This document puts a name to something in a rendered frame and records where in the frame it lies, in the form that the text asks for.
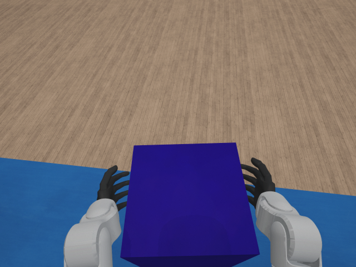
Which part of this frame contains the robot right hand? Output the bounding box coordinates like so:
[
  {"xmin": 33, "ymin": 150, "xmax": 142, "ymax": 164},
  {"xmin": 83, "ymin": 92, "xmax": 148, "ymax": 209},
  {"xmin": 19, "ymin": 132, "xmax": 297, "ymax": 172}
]
[{"xmin": 241, "ymin": 157, "xmax": 275, "ymax": 209}]

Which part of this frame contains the robot left forearm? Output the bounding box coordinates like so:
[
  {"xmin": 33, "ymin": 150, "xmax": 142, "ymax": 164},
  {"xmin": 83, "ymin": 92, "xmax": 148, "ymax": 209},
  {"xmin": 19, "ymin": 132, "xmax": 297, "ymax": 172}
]
[{"xmin": 63, "ymin": 199, "xmax": 121, "ymax": 267}]

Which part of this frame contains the robot right forearm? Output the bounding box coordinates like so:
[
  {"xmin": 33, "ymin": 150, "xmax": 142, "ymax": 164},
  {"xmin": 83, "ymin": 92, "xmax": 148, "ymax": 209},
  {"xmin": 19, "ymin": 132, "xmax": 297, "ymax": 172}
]
[{"xmin": 255, "ymin": 191, "xmax": 322, "ymax": 267}]

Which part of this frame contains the robot left hand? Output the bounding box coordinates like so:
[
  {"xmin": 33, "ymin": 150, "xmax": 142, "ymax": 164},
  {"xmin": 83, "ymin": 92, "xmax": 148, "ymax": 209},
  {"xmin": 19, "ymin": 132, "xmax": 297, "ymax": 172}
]
[{"xmin": 97, "ymin": 165, "xmax": 130, "ymax": 211}]

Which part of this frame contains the carton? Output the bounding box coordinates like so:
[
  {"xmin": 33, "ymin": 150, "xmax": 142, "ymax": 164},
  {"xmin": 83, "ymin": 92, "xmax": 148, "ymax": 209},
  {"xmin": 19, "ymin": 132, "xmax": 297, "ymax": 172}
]
[{"xmin": 120, "ymin": 142, "xmax": 260, "ymax": 267}]

